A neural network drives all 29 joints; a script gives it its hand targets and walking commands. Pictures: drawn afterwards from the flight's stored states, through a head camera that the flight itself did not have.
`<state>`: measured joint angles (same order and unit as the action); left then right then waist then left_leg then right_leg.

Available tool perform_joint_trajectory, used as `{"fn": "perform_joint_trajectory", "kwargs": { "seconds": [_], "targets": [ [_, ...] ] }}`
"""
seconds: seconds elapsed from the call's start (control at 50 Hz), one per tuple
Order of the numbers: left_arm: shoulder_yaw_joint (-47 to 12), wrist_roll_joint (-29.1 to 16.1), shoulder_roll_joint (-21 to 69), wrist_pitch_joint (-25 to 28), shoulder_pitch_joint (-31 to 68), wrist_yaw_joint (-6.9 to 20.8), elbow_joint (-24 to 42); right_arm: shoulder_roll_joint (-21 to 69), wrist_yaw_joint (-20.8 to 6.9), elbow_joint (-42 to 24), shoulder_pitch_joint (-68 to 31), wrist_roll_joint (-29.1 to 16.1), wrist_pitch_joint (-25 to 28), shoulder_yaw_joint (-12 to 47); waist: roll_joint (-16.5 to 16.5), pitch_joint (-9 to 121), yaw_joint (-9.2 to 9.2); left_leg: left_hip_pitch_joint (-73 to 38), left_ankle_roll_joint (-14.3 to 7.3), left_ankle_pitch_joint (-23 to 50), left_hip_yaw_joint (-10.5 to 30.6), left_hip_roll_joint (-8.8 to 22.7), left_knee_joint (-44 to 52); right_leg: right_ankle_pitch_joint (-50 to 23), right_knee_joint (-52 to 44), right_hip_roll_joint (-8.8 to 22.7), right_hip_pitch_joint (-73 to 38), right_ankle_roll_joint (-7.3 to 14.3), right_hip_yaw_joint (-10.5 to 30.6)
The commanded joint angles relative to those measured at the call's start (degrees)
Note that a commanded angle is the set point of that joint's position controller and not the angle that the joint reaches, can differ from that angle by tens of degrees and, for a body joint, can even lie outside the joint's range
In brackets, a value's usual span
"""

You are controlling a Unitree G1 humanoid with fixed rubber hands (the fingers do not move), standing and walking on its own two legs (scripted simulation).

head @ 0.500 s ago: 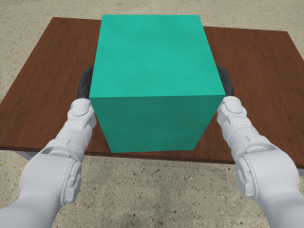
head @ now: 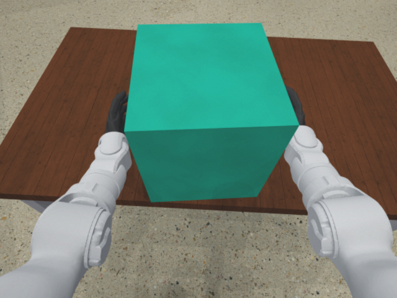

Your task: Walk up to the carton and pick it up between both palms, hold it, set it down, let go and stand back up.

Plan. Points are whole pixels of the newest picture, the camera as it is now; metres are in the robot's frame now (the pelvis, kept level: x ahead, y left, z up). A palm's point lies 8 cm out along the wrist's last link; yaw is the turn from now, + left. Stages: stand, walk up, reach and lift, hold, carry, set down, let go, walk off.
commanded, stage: reach and lift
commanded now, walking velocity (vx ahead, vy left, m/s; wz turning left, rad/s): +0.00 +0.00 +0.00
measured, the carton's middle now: (202, 118) +0.52 +0.05 +0.03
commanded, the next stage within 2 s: none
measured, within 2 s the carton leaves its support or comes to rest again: leaves its support in 1.90 s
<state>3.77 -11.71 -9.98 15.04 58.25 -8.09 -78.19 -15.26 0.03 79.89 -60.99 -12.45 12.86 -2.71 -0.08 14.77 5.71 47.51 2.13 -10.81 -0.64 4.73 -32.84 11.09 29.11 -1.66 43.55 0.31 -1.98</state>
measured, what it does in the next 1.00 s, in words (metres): stands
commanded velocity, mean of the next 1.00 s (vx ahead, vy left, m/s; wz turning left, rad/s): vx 0.00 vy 0.00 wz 0.00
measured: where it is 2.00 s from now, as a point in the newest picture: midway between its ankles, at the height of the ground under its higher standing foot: outside the picture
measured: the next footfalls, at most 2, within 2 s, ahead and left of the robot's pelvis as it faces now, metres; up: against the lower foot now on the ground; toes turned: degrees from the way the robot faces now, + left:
none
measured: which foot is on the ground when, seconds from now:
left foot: down 0.00-1.00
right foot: down 0.00-1.00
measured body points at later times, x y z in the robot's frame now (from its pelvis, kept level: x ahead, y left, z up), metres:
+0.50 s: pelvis +0.02 +0.01 +0.02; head +0.12 +0.01 +0.46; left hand +0.45 +0.21 +0.05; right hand +0.49 -0.14 +0.06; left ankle +0.02 +0.13 -0.72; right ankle +0.00 -0.12 -0.72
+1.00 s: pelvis +0.03 +0.00 +0.02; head +0.12 +0.01 +0.46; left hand +0.44 +0.21 +0.05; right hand +0.48 -0.14 +0.07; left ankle +0.02 +0.13 -0.72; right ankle +0.00 -0.12 -0.72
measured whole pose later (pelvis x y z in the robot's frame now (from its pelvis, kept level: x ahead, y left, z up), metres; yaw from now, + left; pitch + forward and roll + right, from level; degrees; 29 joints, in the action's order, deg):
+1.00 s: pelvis +0.03 +0.00 +0.02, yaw +2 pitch +20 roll -1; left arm 26.5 9.8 -4.0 24.6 47.5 -4.6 -70.7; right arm -7.3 1.5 72.8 -48.9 21.9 29.2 -29.2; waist 0.4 9.7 2.7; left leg 33.1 1.9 -7.6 -0.9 3.1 -20.8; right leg 9.0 18.6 -0.3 29.5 0.0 -2.4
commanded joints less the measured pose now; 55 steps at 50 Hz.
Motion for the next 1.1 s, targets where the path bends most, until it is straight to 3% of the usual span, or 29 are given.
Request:
{"fn": "perform_joint_trajectory", "kwargs": {
  "seconds": [0.0,0.14,0.18,0.24,0.28,0.36,0.48,0.68,0.82,0.9,1.08],
  "targets": [
    [-0.75,1.95,0.66,3.96,29.74,2.64,11.52,-4.25,0.02,-10.49,-28.48,1.73,3.22,-1.18,0.69,44.24,-2.24,-27.64,3.73,26.24,-3.9,-2.75,-1.81,-25.44,-0.22,-0.67,-18.84,-1.29,-1.02],
    [2.62,6.83,5.01,5.11,30.17,4.58,12.05,2.03,-0.76,-11.21,-26.97,7.87,4.4,-4.84,0.65,42.08,-2.83,-27.77,3.21,26.04,-4.5,-3.0,0.86,-27.55,-1.65,0.48,-22.5,-1.61,-0.92],
    [3.74,10.2,9.75,5.52,30.18,6.01,12.35,8.21,-1.97,-12.52,-26.33,12.39,5.23,-6.43,0.11,40.61,-2.82,-28.71,3.01,25.83,-4.83,-3.08,2.37,-28.14,-2.92,0.9,-23.88,-1.72,-1.37],
    [5.98,19.48,26.3,6.07,28.2,10.85,10.02,27.01,-6.89,-12.82,-24.02,25.47,7.32,-11.94,-1.16,35.29,-3.79,-31.46,2.55,23.91,-5.17,-3.05,5.41,-28.95,-5.81,1.56,-25.02,-1.46,-2.67],
    [6.97,22.91,30.07,7.04,23.94,12.42,7.17,30.61,-8.99,-11.24,-20.76,29.31,8.72,-14.44,-1.65,32.59,-3.62,-32.95,2.06,23.79,-5.1,-2.95,6.92,-30.12,-6.69,1.52,-26.59,-0.76,-2.96],
    [9.32,25.34,30.04,7.63,20.71,12.19,6.42,32.37,-9.76,-9.67,-17.58,34.43,9.6,-15.78,0.6,29.51,-3.55,-31.28,0.58,21.23,-5.61,-3.28,10.03,-27.85,-7.45,1.22,-30.38,-1.34,-3.41],
    [9.71,26.55,31.04,6.62,17.28,11.63,6.84,34.56,-9.79,-7.35,-13.52,36.7,9.06,-16.05,1.57,24.86,-3.38,-34.34,0.46,23.56,-6.05,-3.1,10.3,-25.56,-8.52,0.38,-29.24,-1.56,-3.69],
    [8.13,26.49,33.1,5.79,15.46,11.36,9.79,36.32,-9.21,-7.49,-12.54,35.22,9.96,-13.7,1.0,22.12,-3.5,-35.87,0.67,29.07,-5.99,-2.98,8.86,-28.44,-8.12,0.29,-29.38,-1.77,-3.6],
    [7.29,26.29,37.06,10.9,19.38,11.15,12.09,38.5,-7.37,-9.94,-17.06,38.83,17.56,-12.62,1.32,29.67,-3.77,-34.19,2.13,35.83,-6.87,-2.82,7.26,-40.84,-5.82,0.94,-32.66,-2.36,-4.09],
    [8.1,27.25,38.29,12.68,19.53,11.66,10.79,39.12,-6.44,-9.21,-18.18,41.03,21.26,-11.76,2.5,32.1,-4.27,-29.16,1.93,34.24,-7.09,-3.13,8.6,-47.28,-4.49,1.95,-37.47,-2.61,-3.82],
    [8.48,29.29,39.18,14.73,20.81,11.71,9.23,37.12,-5.98,-6.53,-19.46,43.24,26.1,-12.74,2.34,35.16,-5.21,-29.1,2.05,30.55,-7.09,-3.13,10.68,-43.02,-6.01,1.17,-36.14,-1.92,-4.54]
  ]
}}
